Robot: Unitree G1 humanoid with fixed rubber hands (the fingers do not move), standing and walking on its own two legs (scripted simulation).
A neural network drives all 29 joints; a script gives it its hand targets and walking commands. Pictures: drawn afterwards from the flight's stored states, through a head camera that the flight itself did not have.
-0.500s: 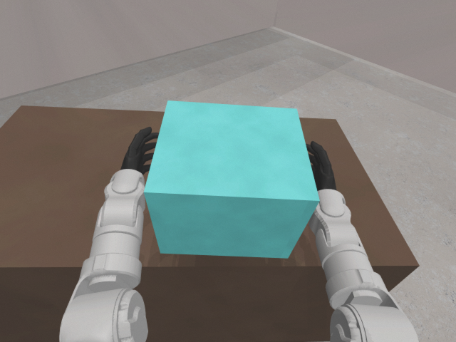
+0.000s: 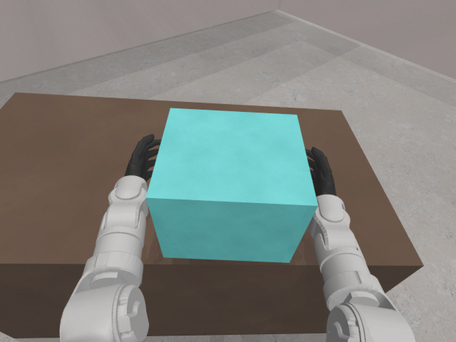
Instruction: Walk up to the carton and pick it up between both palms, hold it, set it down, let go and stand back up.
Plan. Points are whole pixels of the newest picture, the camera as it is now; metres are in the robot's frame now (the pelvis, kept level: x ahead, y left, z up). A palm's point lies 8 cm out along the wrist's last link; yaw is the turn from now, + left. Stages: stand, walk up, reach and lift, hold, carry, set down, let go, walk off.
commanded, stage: set down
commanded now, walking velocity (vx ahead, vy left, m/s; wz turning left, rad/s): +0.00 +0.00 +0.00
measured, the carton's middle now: (230, 186) +0.40 +0.02 +0.06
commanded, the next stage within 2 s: none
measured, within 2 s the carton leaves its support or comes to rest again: rests again in 1.70 s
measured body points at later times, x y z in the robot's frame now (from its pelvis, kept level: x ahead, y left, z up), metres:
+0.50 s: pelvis +0.01 +0.00 +0.00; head +0.04 +0.03 +0.45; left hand +0.42 +0.18 +0.06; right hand +0.41 -0.16 +0.07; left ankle +0.01 +0.12 -0.75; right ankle -0.02 -0.13 -0.75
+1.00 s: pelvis +0.02 +0.00 +0.00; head +0.09 +0.03 +0.44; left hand +0.44 +0.18 +0.03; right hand +0.42 -0.16 +0.04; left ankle +0.01 +0.12 -0.75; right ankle -0.02 -0.13 -0.75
